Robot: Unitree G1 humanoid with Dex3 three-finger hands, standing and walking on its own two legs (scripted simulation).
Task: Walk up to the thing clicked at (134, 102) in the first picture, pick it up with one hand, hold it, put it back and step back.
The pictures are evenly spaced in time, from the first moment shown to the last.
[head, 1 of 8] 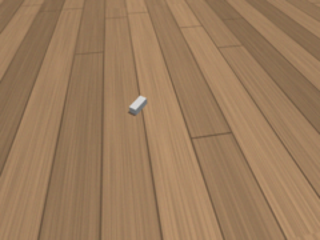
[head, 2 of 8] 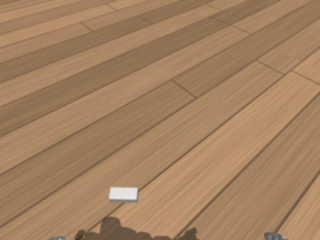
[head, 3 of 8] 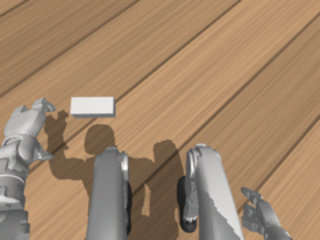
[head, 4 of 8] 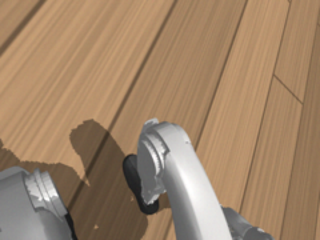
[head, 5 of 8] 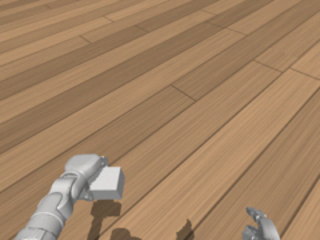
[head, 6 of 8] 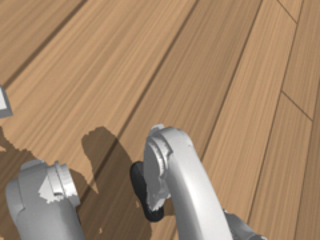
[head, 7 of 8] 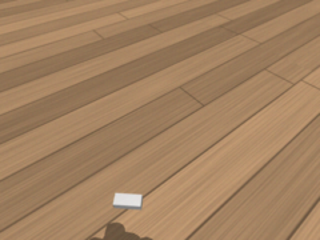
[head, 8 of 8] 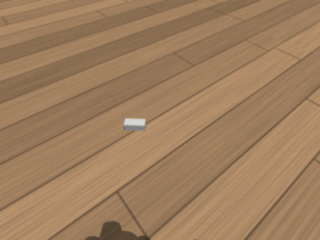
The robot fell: no
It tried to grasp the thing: yes
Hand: left
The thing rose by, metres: 0.67
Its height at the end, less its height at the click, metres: +0.00
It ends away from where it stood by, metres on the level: 0.01
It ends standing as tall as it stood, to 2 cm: yes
